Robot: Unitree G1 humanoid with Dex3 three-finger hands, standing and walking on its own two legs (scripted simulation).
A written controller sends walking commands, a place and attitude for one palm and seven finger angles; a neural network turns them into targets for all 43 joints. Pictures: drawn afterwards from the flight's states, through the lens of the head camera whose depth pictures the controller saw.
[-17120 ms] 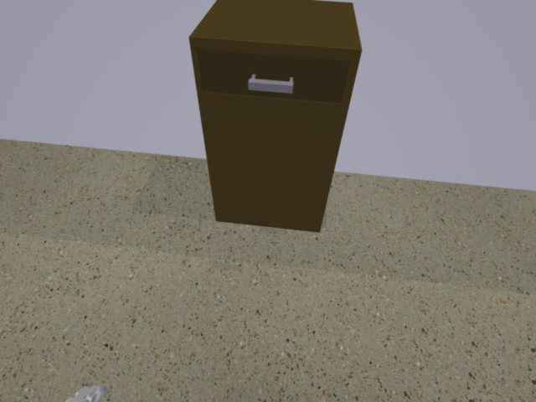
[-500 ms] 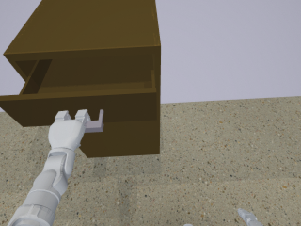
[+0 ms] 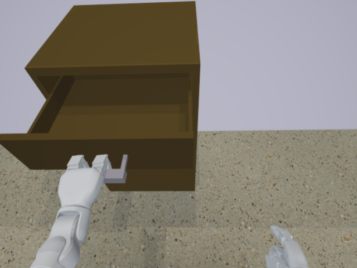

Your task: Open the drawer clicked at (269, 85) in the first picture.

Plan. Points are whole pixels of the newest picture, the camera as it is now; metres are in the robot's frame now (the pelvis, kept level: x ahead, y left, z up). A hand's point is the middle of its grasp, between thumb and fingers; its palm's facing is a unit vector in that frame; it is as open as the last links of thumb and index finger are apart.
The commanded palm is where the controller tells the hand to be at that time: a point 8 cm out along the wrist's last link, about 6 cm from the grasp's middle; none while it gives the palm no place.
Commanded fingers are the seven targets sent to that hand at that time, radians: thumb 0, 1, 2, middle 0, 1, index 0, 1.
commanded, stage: pull the drawer open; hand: left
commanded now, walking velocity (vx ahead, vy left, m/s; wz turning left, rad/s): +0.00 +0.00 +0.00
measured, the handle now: (99, 167) +0.33 +0.23 +0.01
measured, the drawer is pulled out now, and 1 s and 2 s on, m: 0.24 0.29 0.29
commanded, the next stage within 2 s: open the thumb to release the handle in 0.66 s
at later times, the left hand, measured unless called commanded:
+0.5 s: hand (85, 219) +0.22 +0.23 -0.01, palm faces -0.01 -0.06 -1.00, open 5.8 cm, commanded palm +0.18 +0.24 +0.04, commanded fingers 0.00 0.90 0.90 -0.40 -1.35 -0.40 -1.35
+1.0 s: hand (87, 213) +0.23 +0.23 -0.01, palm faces +0.05 -0.05 -1.00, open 6.9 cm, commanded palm +0.20 +0.24 +0.04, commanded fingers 0.00 -0.01 0.51 -0.34 -1.25 -0.34 -1.25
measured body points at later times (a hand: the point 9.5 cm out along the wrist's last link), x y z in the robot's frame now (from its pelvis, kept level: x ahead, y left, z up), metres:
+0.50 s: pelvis +0.00 -0.01 +0.00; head +0.03 -0.03 +0.45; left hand +0.21 +0.23 +0.05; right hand +0.19 -0.24 -0.11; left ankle -0.04 +0.13 -0.72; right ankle +0.02 -0.12 -0.72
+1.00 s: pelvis +0.00 +0.00 -0.01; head +0.04 -0.03 +0.44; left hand +0.22 +0.23 +0.05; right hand +0.20 -0.23 -0.12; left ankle -0.04 +0.13 -0.72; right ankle +0.02 -0.12 -0.72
